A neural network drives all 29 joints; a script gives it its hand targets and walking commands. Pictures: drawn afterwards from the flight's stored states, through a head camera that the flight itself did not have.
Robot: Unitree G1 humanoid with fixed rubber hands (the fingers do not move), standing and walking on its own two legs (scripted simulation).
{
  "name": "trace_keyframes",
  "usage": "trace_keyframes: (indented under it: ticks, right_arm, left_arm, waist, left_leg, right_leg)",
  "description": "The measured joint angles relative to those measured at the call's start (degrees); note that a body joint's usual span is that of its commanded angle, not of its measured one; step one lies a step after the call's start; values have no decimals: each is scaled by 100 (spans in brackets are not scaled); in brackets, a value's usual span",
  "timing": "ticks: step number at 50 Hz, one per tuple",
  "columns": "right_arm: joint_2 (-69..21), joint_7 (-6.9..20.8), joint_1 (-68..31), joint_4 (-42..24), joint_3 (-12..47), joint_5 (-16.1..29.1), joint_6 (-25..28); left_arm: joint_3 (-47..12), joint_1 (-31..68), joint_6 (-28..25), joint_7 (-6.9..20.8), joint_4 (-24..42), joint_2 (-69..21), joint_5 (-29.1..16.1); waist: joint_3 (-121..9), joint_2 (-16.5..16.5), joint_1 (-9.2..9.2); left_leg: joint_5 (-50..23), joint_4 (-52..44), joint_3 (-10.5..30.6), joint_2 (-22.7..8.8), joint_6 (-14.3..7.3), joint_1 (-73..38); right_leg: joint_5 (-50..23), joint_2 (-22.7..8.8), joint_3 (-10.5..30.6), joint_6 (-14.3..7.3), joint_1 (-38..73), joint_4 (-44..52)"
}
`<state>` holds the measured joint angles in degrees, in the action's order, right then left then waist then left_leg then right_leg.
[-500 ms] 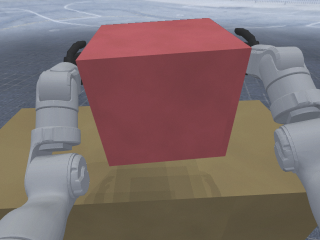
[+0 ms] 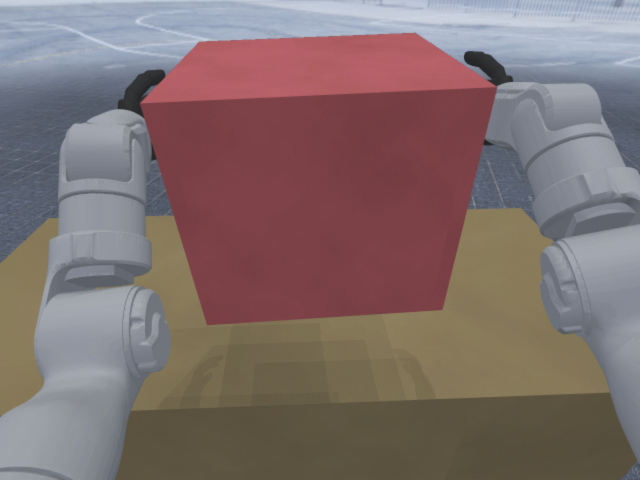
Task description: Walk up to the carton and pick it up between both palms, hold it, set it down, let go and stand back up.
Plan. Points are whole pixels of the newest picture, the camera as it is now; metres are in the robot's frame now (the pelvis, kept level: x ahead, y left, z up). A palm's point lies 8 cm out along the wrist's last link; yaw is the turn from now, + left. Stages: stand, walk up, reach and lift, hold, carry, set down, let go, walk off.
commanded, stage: hold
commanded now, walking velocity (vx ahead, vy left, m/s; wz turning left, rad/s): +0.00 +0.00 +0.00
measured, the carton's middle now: (316, 171) +0.42 +0.00 +0.27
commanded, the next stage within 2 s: none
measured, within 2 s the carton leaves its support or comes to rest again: neither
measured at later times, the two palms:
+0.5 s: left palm (142, 135) +0.35 +0.19 +0.34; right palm (504, 119) +0.35 -0.20 +0.35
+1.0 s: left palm (159, 167) +0.37 +0.19 +0.30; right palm (497, 129) +0.36 -0.20 +0.34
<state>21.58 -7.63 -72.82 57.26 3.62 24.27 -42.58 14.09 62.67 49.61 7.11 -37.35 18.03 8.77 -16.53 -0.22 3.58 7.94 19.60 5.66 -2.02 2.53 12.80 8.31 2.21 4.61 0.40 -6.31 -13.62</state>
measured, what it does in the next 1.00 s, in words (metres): stands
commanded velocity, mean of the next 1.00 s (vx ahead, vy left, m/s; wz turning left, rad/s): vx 0.00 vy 0.00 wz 0.00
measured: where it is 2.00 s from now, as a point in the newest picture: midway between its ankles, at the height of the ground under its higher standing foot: outside the picture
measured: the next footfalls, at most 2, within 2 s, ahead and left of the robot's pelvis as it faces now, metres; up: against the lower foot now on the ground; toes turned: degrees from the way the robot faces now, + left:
none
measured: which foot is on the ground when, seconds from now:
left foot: down 0.00-1.00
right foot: down 0.00-1.00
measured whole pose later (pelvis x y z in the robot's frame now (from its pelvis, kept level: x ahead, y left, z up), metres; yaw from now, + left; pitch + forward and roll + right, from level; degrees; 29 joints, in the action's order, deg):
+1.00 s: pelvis +0.00 +0.00 +0.00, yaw -1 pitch +1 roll -2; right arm 23.9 -7.7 -67.3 50.9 7.2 28.2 -41.0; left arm 14.3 52.5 51.3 1.8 -24.4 13.4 5.8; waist -14.7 -0.1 3.6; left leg 8.3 19.9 4.7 -2.4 2.4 12.2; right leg 7.8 2.5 5.7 0.6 -5.5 -12.8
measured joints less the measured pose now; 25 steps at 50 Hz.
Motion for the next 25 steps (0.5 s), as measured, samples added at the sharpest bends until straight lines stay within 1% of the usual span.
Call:
trace_keyframes:
  ticks: [5, 11, 14, 17, 20, 25]
  right_arm:
    - [124, 31, 70, -77, 178, 185, 53]
    - [228, 22, 374, -431, 334, 381, 89]
    - [239, -4, 495, -584, 378, 428, 71]
    - [220, -31, 541, -650, 385, 421, 34]
    - [172, -49, 520, -641, 335, 352, -2]
    - [42, -57, 325, -400, 115, 127, -53]
  left_arm:
    - [-54, -187, 76, -80, 330, -101, -33]
    - [-75, -588, 197, -295, 912, -274, -128]
    - [-12, -709, 233, -368, 1065, -343, -148]
    - [85, -729, 237, -375, 1063, -373, -151]
    - [168, -653, 202, -344, 930, -351, -151]
    - [235, -312, 70, -200, 389, -216, -78]
  waist:
    - [92, -1, 0]
    - [144, 49, 3]
    - [135, 89, -15]
    - [101, 130, -52]
    - [49, 161, -88]
    - [-52, 170, -120]
  left_leg:
    - [18, 13, -58, 6, -25, 0]
    - [50, 47, -85, -28, -13, -31]
    - [49, 39, -90, -53, 4, -65]
    - [31, 7, -88, -73, 21, -102]
    - [3, -26, -68, -80, 35, -121]
    - [-25, -34, -13, -60, 25, -88]
  right_leg:
    - [-25, -13, 57, 24, 9, 42]
    - [-31, 18, 89, 17, 44, 47]
    - [-28, 43, 97, 0, 62, 32]
    - [-27, 64, 97, -19, 75, 16]
    - [-23, 74, 78, -36, 77, -2]
    - [-1, 64, 21, -47, 42, -44]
